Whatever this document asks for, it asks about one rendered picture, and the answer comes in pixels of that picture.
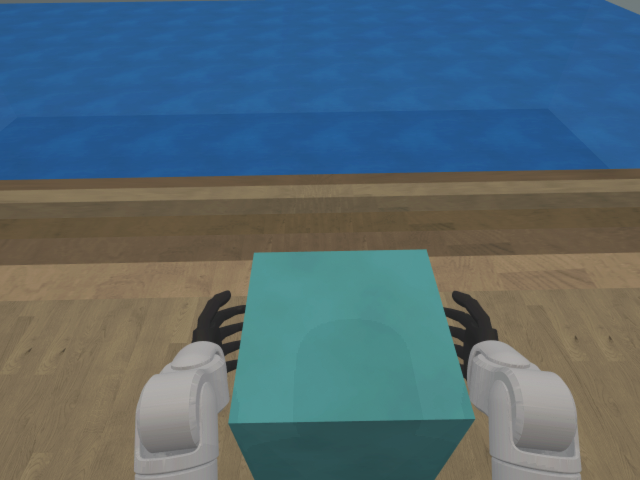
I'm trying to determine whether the robot right forearm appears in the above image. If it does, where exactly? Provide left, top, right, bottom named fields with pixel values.
left=467, top=340, right=582, bottom=480

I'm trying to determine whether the robot right hand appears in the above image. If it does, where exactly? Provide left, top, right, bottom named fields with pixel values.
left=443, top=291, right=498, bottom=381

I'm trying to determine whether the carton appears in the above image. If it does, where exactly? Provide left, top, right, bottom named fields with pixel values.
left=228, top=249, right=475, bottom=480

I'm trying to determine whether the robot left hand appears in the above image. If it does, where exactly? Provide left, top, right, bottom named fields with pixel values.
left=191, top=290, right=246, bottom=373

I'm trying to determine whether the robot left forearm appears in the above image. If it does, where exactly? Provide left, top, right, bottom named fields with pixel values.
left=134, top=341, right=230, bottom=480

